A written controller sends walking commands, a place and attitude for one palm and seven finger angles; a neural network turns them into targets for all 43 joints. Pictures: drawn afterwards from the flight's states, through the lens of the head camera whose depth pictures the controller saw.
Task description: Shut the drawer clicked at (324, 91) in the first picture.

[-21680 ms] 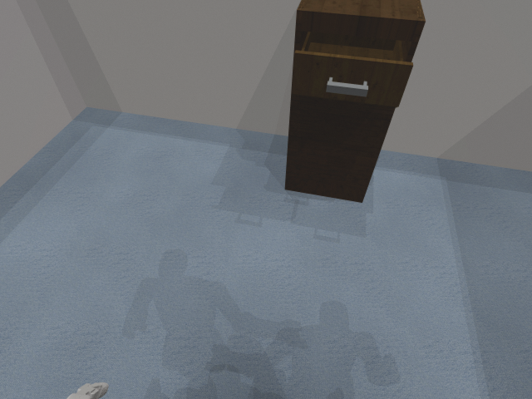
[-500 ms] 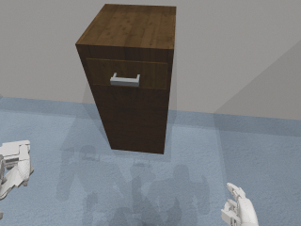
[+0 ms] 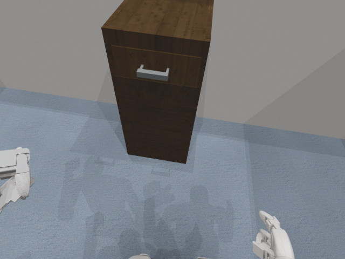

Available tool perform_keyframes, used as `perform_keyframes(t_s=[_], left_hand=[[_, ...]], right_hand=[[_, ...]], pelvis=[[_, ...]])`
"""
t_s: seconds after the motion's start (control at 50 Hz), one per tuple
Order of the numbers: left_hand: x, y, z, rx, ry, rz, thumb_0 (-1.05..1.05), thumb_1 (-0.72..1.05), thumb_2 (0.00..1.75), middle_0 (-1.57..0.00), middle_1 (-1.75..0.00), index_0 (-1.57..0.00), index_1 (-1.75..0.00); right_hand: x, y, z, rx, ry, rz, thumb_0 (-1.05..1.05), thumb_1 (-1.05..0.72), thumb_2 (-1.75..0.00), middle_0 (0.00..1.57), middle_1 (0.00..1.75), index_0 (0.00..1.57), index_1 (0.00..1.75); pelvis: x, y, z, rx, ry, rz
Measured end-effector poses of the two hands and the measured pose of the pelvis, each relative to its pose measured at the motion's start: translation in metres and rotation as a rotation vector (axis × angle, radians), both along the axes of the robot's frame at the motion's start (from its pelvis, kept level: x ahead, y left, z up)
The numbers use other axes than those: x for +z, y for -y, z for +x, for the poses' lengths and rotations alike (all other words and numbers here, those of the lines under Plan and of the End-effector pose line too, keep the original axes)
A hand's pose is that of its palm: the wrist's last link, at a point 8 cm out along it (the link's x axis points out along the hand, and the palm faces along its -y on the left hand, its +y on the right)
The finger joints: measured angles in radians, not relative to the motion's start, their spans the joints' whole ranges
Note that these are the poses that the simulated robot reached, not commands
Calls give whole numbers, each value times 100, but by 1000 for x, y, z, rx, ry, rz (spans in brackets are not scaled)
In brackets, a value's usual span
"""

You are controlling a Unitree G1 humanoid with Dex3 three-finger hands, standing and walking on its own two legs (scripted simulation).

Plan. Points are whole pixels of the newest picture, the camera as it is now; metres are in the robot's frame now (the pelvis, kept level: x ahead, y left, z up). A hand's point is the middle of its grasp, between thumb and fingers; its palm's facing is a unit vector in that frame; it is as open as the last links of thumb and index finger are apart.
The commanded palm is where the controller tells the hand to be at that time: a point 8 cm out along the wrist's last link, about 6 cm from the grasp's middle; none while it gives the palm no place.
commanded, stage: step back with the hand held close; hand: left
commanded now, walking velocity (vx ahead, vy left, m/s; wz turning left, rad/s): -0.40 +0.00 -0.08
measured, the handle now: (153, 71) +0.78 +0.12 -0.03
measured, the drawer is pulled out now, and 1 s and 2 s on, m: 0.00 0.00 0.00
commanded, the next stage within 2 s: stop stepping back and stand still in 0.16 s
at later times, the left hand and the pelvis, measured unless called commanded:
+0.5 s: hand (23, 239) +0.13 +0.21 +0.17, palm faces +0.28 -0.85 -0.45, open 3.2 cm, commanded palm +0.08 +0.26 +0.19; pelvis -0.07 -0.01 -0.01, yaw -4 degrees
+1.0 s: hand (6, 227) +0.14 +0.25 +0.16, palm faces +0.31 -0.85 -0.43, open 3.2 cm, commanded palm +0.08 +0.28 +0.19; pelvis -0.08 +0.02 +0.01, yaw -5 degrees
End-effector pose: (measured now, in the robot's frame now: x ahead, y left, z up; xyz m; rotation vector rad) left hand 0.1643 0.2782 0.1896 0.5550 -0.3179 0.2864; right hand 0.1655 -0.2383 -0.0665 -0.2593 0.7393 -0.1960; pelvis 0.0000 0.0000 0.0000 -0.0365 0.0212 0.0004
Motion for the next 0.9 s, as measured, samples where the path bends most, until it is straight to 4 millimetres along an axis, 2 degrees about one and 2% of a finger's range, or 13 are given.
perform_keyframes(t_s=[0.08,0.16,0.26,0.32,0.42,0.5,0.6,0.66,0.72,0.78,0.84,0.9], left_hand=[[7,2,-12,-7,-8,-1,2,88,90,-141,-160,-140,-160],[8,18,-25,-49,-15,-30,2,88,90,-141,-160,-140,-160],[5,49,-38,-157,-21,-3,2,88,90,-141,-160,-140,-160],[7,57,-48,-196,-28,3,1,88,90,-141,-160,-140,-160],[3,43,-68,-149,-53,10,1,88,90,-141,-160,-140,-160],[-6,22,-73,-69,-22,-31,1,88,90,-141,-160,-141,-160],[-16,6,-62,-34,21,-98,1,88,90,-141,-160,-141,-160],[-7,10,-57,-53,16,-81,2,88,90,-141,-160,-141,-160],[7,20,-64,-103,-8,-21,2,89,90,-141,-160,-140,-160],[14,22,-76,-124,-34,5,2,88,90,-141,-160,-140,-160],[9,10,-78,-70,-41,-17,1,88,90,-141,-160,-140,-160],[-4,-6,-72,1,-58,-59,1,88,90,-141,-160,-141,-160]], right_hand=[[8,-8,-14,19,35,27,2,-91,-89,20,30,20,30],[8,-9,-32,39,40,49,1,-90,-89,21,30,20,30],[-8,6,-66,23,7,66,1,-90,-89,21,30,20,30],[-10,20,-95,-49,-19,67,1,-90,-89,21,30,20,30],[-10,44,-138,-153,-31,11,2,-90,-89,21,30,20,30],[-15,53,-157,-192,-56,-49,2,-91,-89,20,30,20,30],[-14,39,-157,-186,-51,-66,2,-91,-89,20,30,20,29],[-7,19,-147,-143,-7,-19,2,-91,-89,20,30,19,29],[-2,-1,-135,-89,36,45,2,-91,-89,20,30,20,30],[-3,-13,-125,-60,31,85,2,-91,-89,20,30,20,30],[-9,-19,-116,-52,12,85,2,-90,-89,21,30,20,30],[-12,-22,-107,-41,-6,67,2,-90,-89,21,30,20,30]], pelvis=[[6,3,-14,-22,-33,-23],[7,10,-32,-55,-71,-15],[0,22,-68,-96,-68,-6],[1,24,-77,-91,-38,-8],[-2,21,-76,-81,12,-6],[-6,11,-69,-73,48,-15],[-8,0,-68,-76,69,5],[-1,0,-78,-80,48,19],[3,0,-86,-70,26,21],[5,-2,-83,-87,11,23],[4,-8,-72,-92,2,17],[4,-15,-69,-80,9,26]])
